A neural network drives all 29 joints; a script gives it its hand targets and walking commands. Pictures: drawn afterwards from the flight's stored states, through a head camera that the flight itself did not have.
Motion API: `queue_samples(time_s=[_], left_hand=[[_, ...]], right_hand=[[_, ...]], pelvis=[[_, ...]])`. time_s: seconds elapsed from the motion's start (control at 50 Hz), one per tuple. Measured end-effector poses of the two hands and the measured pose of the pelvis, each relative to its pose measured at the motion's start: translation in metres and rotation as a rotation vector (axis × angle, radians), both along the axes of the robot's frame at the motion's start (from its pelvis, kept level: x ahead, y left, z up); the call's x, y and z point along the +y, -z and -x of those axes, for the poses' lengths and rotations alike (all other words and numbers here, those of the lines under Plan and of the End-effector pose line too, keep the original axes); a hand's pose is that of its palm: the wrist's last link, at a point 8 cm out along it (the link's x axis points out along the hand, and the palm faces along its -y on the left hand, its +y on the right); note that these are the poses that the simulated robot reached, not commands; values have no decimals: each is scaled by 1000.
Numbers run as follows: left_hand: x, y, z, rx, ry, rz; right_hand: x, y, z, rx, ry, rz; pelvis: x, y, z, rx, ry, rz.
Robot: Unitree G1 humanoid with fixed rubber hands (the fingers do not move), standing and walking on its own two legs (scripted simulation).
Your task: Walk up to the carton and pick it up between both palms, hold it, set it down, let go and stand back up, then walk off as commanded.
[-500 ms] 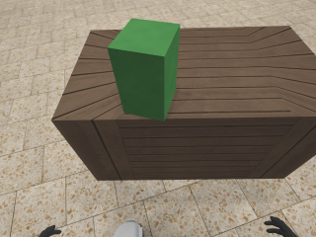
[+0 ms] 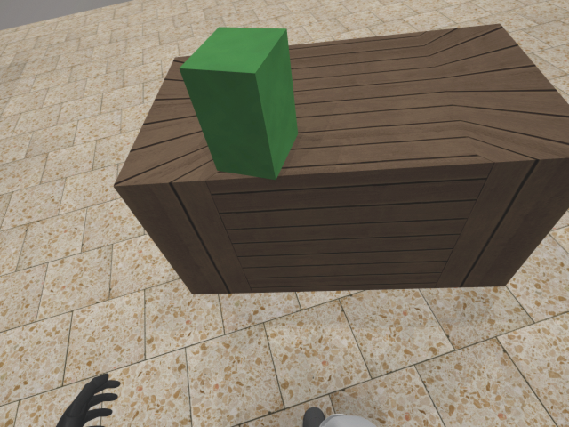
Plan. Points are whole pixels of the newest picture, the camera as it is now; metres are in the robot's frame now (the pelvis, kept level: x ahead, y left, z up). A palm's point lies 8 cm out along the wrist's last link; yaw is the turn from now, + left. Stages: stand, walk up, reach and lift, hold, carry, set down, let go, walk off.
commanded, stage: walk off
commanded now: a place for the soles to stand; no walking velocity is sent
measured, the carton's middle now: (248, 106) +0.80 +0.09 +0.01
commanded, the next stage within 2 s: none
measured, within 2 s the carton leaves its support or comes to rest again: neither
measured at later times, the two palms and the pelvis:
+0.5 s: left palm out of the picture -0.13 +0.28 -0.02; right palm out of the picture -0.04 -0.36 -0.16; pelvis -0.16 -0.07 -0.01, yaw +3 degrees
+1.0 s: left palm out of the picture -0.22 +0.45 -0.12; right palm out of the picture -0.15 -0.23 -0.12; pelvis -0.25 +0.10 -0.05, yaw +6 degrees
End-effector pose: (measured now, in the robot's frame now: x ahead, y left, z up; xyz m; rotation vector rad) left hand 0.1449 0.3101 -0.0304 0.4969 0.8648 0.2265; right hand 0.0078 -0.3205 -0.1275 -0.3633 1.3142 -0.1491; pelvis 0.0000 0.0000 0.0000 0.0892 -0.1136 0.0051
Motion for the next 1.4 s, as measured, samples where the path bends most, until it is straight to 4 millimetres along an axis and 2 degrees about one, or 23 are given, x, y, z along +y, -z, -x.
queue_samples(time_s=[0.06,0.1,0.14,0.18,0.24,0.28,0.32,0.42,0.46,0.5,0.62,0.76,0.84,0.92,0.98,1.04,1.08,1.12,1.18,1.28,1.4], left_hand=[[-15,11,-3,-43,21,44],[-25,23,-3,-67,45,59],[-37,29,13,-58,51,68],[-41,29,41,-22,39,57],[-40,26,90,60,2,11],[-38,27,122,103,-26,-41],[-38,26,159,151,-72,-81],[-30,0,240,200,-183,-173],[-29,-6,262,216,-201,-193],[-29,-9,276,210,-207,-199],[-18,-11,303,162,-204,-197],[16,9,331,123,-205,-153],[49,26,350,118,-214,-116],[94,52,366,129,-213,-73],[132,82,366,134,-186,-33],[153,108,354,169,-124,17],[165,107,339,142,-102,39],[177,98,327,124,-88,49],[195,86,323,152,-63,58],[219,75,326,221,-47,86],[241,59,333,266,-61,96]], right_hand=[[-18,-13,64,79,44,48],[-31,-14,110,139,78,86],[-36,-13,128,136,97,86],[-41,-10,120,75,101,73],[-48,1,80,-45,60,39],[-52,12,53,-117,17,-2],[-54,22,37,-155,-24,-35],[-46,30,34,-182,-92,-99],[-45,32,39,-187,-100,-115],[-43,33,46,-188,-107,-129],[-32,32,67,-197,-122,-132],[-5,21,88,-218,-145,-91],[19,11,102,-207,-171,-49],[54,2,119,-172,-196,1],[82,-2,147,-139,-180,58],[108,-13,187,-139,-91,95],[124,-22,215,-100,-59,108],[139,-34,233,-65,-45,119],[158,-51,243,-56,-34,135],[183,-76,236,-64,-47,163],[204,-94,211,-102,-59,180]], pelvis=[[-8,4,23,-3,3,8],[-13,15,42,-5,-1,23],[-20,16,57,-28,9,9],[-28,13,67,-21,21,16],[-39,11,85,19,21,39],[-48,18,99,46,15,28],[-55,20,115,34,6,55],[-64,14,138,4,-40,53],[-65,13,147,-3,-47,42],[-65,12,156,-8,-52,35],[-55,13,182,-30,-63,38],[-20,20,210,-65,-71,76],[13,25,224,-73,-90,100],[55,33,240,-58,-113,136],[93,46,251,-39,-104,170],[122,49,258,-43,-33,161],[137,42,260,-35,-20,173],[152,31,263,-17,-16,180],[172,15,265,15,1,185],[197,-5,261,79,7,210],[218,-21,244,103,0,217]])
